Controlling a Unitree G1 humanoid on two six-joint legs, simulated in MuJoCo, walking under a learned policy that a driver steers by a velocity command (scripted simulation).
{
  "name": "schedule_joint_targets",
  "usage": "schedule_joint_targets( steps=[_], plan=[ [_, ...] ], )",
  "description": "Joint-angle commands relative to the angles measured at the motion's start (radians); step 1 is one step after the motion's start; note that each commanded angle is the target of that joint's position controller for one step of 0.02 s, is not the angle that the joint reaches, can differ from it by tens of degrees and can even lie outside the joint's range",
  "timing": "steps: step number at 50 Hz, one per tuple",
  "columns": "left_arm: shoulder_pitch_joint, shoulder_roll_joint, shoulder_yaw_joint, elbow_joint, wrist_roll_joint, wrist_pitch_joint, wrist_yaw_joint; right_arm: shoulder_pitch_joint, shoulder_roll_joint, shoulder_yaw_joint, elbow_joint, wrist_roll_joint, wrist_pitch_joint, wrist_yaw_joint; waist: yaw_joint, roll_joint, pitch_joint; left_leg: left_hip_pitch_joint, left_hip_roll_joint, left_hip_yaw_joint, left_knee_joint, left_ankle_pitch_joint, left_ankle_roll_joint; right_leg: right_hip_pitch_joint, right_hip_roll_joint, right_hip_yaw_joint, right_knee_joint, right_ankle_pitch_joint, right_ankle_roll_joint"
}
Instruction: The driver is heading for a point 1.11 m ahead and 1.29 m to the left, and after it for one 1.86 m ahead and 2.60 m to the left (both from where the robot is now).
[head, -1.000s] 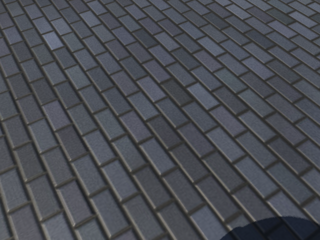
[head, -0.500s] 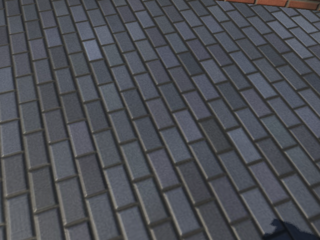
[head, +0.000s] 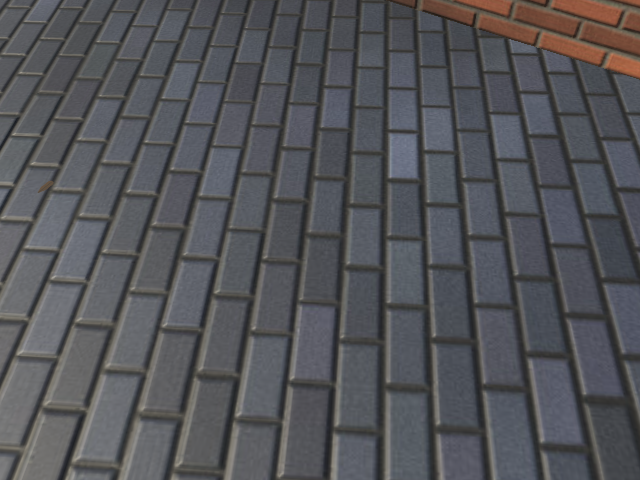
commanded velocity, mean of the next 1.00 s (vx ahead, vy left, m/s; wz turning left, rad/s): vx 0.14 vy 0.00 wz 0.39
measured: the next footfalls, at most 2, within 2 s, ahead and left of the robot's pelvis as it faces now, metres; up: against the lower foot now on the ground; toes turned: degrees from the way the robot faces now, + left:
left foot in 0.14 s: +0.23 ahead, +0.11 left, +0.00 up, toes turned +9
right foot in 0.74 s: +0.31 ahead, -0.06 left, +0.00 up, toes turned +22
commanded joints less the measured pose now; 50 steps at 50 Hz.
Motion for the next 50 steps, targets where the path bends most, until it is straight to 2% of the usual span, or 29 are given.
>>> schedule_joint_targets(
  steps=[1, 2, 4, 5, 6, 7, 8, 9, 10, 11, 12, 13, 14, 16, 18, 22, 26, 31, 33, 35, 36, 37, 38, 39, 41, 43, 46, 49, 50],
  plan=[
    [-0.012, 0.151, 0.034, -0.047, -0.001, -0.01, 0.007, -0.116, -0.028, 0.004, -0.098, -0.003, -0.014, 0.011, -0.007, -0.132, 0.044, 0.051, -0.007, 0.062, -0.121, 0.004, 0.025, -0.032, -0.262, 0.056, -0.08, 0.397, -0.105],
    [0.003, 0.158, 0.036, -0.038, -0.001, -0.004, 0.01, -0.129, -0.033, 0.003, -0.105, -0.007, -0.013, 0.01, -0.004, -0.132, 0.046, 0.06, -0.017, 0.078, -0.148, -0.029, 0.039, 0.0, -0.272, 0.043, -0.059, 0.443, -0.1],
    [0.006, 0.179, 0.039, -0.027, -0.001, 0.013, 0.018, -0.097, -0.038, -0.002, -0.101, -0.018, -0.016, 0.0, -0.026, -0.138, 0.027, 0.135, -0.077, 0.121, -0.199, -0.12, 0.069, 0.053, -0.27, -0.003, 0.088, 0.809, -0.082],
    [0.006, 0.194, 0.042, -0.024, -0.005, 0.022, 0.022, -0.022, -0.047, -0.009, -0.08, -0.024, -0.022, -0.008, -0.055, -0.145, -0.021, 0.216, -0.121, 0.132, -0.229, -0.143, 0.088, 0.068, -0.263, -0.015, 0.223, 0.968, -0.073],
    [-0.006, 0.201, 0.042, -0.029, -0.014, 0.029, 0.025, 0.118, -0.064, -0.021, -0.037, -0.032, -0.036, -0.02, -0.115, -0.126, -0.104, 0.378, -0.16, 0.123, -0.304, -0.081, 0.113, 0.027, -0.245, -0.031, 0.425, 0.956, -0.054],
    [-0.012, 0.193, 0.039, -0.048, -0.016, 0.028, 0.023, 0.271, -0.12, -0.044, 0.01, -0.043, -0.045, -0.039, -0.186, -0.06, -0.209, 0.628, -0.099, 0.024, -0.356, 0.043, 0.153, -0.145, -0.213, -0.039, 0.701, 0.681, -0.012],
    [0.064, 0.057, 0.008, -0.12, -0.023, 0.027, 0.007, 0.254, -0.266, -0.078, -0.007, -0.03, -0.042, -0.052, -0.099, 0.206, -0.34, 1.001, 0.268, -0.435, -0.275, 0.518, 0.296, -0.581, -0.053, -0.029, 1.077, -0.33, 0.053],
    [0.004, 0.145, 0.025, -0.13, -0.006, 0.039, 0.013, 0.34, -0.282, -0.093, -0.032, 0.025, -0.029, -0.064, -0.176, 0.068, -0.475, 1.016, 0.329, -0.617, -0.323, 0.757, 0.379, -0.632, 0.001, 0.173, 1.22, -0.372, 0.061],
    [-0.071, 0.125, 0.021, -0.147, -0.017, 0.041, 0.016, 0.284, -0.25, -0.085, -0.019, 0.034, -0.023, -0.076, -0.15, 0.016, -0.349, 0.923, 0.289, -0.447, -0.339, 0.839, 0.359, -0.681, -0.055, 0.229, 1.209, -0.257, 0.053],
    [-0.097, 0.11, 0.01, -0.147, -0.017, 0.037, 0.019, 0.219, -0.182, -0.068, -0.019, 0.041, -0.02, -0.081, -0.119, -0.007, -0.222, 0.774, 0.236, -0.363, -0.377, 0.778, 0.316, -0.671, -0.083, 0.225, 1.12, -0.185, 0.049],
    [-0.105, 0.112, 0.012, -0.14, -0.002, 0.045, 0.021, 0.166, -0.137, -0.055, -0.021, 0.042, -0.018, -0.084, -0.077, -0.023, -0.141, 0.662, 0.17, -0.312, -0.413, 0.683, 0.266, -0.642, -0.104, 0.232, 1.045, -0.16, 0.05],
    [-0.078, 0.118, 0.014, -0.138, 0.016, 0.064, 0.019, 0.132, -0.107, -0.045, -0.027, 0.047, -0.015, -0.088, -0.042, -0.007, -0.113, 0.565, 0.129, -0.281, -0.443, 0.653, 0.247, -0.583, -0.108, 0.235, 1.001, -0.148, 0.059],
    [-0.053, 0.117, 0.016, -0.13, 0.021, 0.083, 0.017, 0.116, -0.102, -0.04, -0.031, 0.041, -0.016, -0.085, -0.023, -0.006, -0.12, 0.512, 0.112, -0.261, -0.458, 0.643, 0.237, -0.536, -0.102, 0.234, 0.969, -0.141, 0.065],
    [-0.044, 0.1, 0.014, -0.134, 0.017, 0.104, 0.015, 0.132, -0.132, -0.05, -0.024, 0.028, -0.026, -0.077, -0.01, -0.022, -0.144, 0.468, 0.089, -0.248, -0.463, 0.672, 0.235, -0.504, -0.083, 0.225, 0.919, -0.114, 0.072],
    [-0.076, 0.092, 0.013, -0.146, 0.014, 0.112, 0.018, 0.149, -0.152, -0.058, -0.022, 0.024, -0.027, -0.075, -0.017, -0.019, -0.149, 0.447, 0.078, -0.26, -0.476, 0.607, 0.228, -0.514, -0.076, 0.228, 0.873, -0.075, 0.072],
    [-0.172, 0.106, 0.018, -0.175, 0.011, 0.125, 0.025, 0.189, -0.148, -0.058, -0.014, 0.024, -0.013, -0.08, -0.051, 0.013, -0.126, 0.473, 0.069, -0.323, -0.501, 0.375, 0.204, -0.574, -0.067, 0.252, 0.78, -0.019, 0.073],
    [-0.227, 0.103, 0.016, -0.183, 0.004, 0.126, 0.029, 0.235, -0.13, -0.052, 0.004, 0.017, -0.008, -0.085, -0.083, 0.033, -0.102, 0.532, 0.082, -0.355, -0.497, 0.323, 0.188, -0.575, -0.058, 0.262, 0.681, -0.014, 0.056],
    [-0.244, 0.098, 0.01, -0.185, -0.012, 0.121, 0.034, 0.243, -0.124, -0.041, 0.021, 0.005, 0.0, -0.089, -0.097, 0.048, -0.086, 0.549, 0.093, -0.372, -0.439, 0.436, 0.191, -0.46, -0.017, 0.246, 0.542, -0.106, 0.024],
    [-0.23, 0.094, 0.007, -0.181, -0.02, 0.118, 0.038, 0.226, -0.125, -0.037, 0.027, 0.006, 0.005, -0.092, -0.091, 0.054, -0.081, 0.541, 0.091, -0.386, -0.415, 0.459, 0.18, -0.383, 0.002, 0.236, 0.444, -0.135, 0.009],
    [-0.176, 0.078, 0.002, -0.16, -0.022, 0.112, 0.043, 0.189, -0.12, -0.03, 0.033, 0.018, 0.011, -0.099, -0.05, 0.043, -0.072, 0.509, 0.061, -0.391, -0.384, 0.386, 0.137, -0.249, 0.011, 0.227, 0.213, -0.032, -0.006],
    [-0.143, 0.079, 0.0, -0.148, -0.012, 0.101, 0.047, 0.173, -0.105, -0.022, 0.03, 0.028, 0.01, -0.103, -0.032, 0.02, -0.073, 0.444, 0.032, -0.391, -0.369, 0.253, 0.09, -0.13, -0.03, 0.264, 0.068, 0.123, -0.016],
    [-0.152, 0.131, 0.004, -0.156, 0.008, 0.089, 0.055, 0.206, -0.048, -0.005, 0.024, 0.029, 0.003, -0.103, -0.064, -0.112, -0.094, 0.38, -0.035, -0.324, -0.289, 0.05, 0.038, -0.042, -0.194, 0.417, 0.021, 0.255, -0.045],
    [-0.227, 0.184, 0.006, -0.178, 0.001, 0.088, 0.048, 0.269, -0.037, -0.003, 0.037, 0.037, 0.007, -0.104, -0.116, -0.222, -0.076, 0.325, -0.171, -0.192, -0.26, -0.294, 0.006, -0.071, -0.339, 0.558, 0.053, 0.588, -0.159],
    [-0.199, 0.145, -0.001, -0.161, -0.007, 0.087, 0.039, 0.244, -0.084, -0.012, 0.057, 0.02, 0.018, -0.106, -0.073, -0.223, -0.094, 0.389, -0.153, -0.144, -0.183, -0.431, -0.002, -0.131, -0.371, 0.565, 0.075, 0.652, -0.242],
    [-0.221, 0.107, -0.019, -0.149, -0.004, 0.08, 0.033, 0.184, -0.085, -0.018, 0.065, 0.025, 0.027, -0.099, -0.07, -0.186, -0.059, 0.394, -0.145, -0.137, -0.139, -0.416, -0.019, -0.152, -0.287, 0.481, 0.064, 0.586, -0.216],
    [-0.238, 0.112, -0.022, -0.134, -0.004, 0.078, 0.037, 0.181, -0.065, -0.01, 0.082, 0.026, 0.033, -0.089, -0.083, -0.212, -0.059, 0.422, -0.124, -0.116, -0.201, -0.35, -0.04, -0.133, -0.217, 0.406, 0.087, 0.608, -0.16],
    [-0.215, 0.133, -0.016, -0.103, -0.01, 0.084, 0.033, 0.181, -0.039, 0.004, 0.125, 0.03, 0.031, -0.094, -0.077, -0.186, -0.086, 0.493, -0.123, -0.07, -0.38, -0.209, -0.053, -0.093, -0.174, 0.367, 0.137, 0.633, -0.126],
    [-0.201, 0.18, 0.01, -0.099, -0.011, 0.092, 0.036, 0.122, -0.11, -0.005, 0.118, 0.021, 0.023, -0.095, -0.05, -0.147, -0.085, 0.529, -0.066, -0.143, -0.397, 0.019, -0.042, -0.137, -0.151, 0.353, 0.15, 0.349, -0.075],
    [-0.177, 0.188, 0.02, -0.1, -0.011, 0.098, 0.034, 0.114, -0.136, -0.012, 0.123, 0.024, 0.021, -0.094, -0.025, -0.104, -0.063, 0.5, -0.052, -0.162, -0.334, 0.086, -0.031, -0.16, -0.124, 0.336, 0.142, 0.251, -0.072]
  ],
)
